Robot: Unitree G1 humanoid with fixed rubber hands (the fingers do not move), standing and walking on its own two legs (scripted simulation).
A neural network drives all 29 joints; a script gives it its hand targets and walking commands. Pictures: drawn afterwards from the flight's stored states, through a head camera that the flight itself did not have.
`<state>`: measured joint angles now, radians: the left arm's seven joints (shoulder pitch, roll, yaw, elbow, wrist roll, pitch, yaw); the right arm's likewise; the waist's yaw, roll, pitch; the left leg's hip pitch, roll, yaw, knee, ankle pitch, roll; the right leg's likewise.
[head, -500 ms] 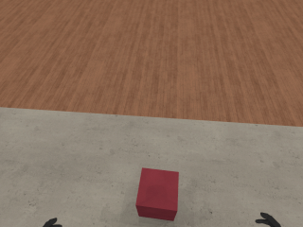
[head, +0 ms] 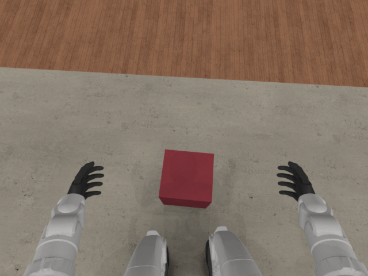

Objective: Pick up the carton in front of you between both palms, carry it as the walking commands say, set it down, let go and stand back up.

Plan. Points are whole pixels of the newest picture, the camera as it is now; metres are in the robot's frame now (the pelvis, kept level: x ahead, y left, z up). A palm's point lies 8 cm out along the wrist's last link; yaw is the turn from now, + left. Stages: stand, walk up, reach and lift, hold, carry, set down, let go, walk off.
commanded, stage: reach and lift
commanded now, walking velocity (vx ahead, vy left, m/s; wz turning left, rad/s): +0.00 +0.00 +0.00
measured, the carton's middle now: (186, 181) +0.41 -0.02 -0.59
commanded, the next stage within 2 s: none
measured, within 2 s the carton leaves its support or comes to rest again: neither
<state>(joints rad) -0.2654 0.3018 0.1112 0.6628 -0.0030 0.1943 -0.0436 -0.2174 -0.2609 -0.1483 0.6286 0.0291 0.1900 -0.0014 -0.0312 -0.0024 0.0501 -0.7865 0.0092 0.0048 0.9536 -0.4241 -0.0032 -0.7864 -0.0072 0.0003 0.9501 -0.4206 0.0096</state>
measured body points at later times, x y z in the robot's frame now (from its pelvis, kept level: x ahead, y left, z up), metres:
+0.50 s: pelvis -0.08 +0.01 -0.08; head +0.20 +0.01 +0.27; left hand +0.47 +0.18 -0.16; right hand +0.41 -0.21 -0.17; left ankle +0.02 +0.12 -0.68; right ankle +0.02 -0.12 -0.68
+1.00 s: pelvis -0.07 +0.00 -0.24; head +0.27 +0.01 +0.05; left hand +0.45 +0.18 -0.41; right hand +0.40 -0.22 -0.40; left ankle +0.02 +0.12 -0.68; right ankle +0.02 -0.12 -0.68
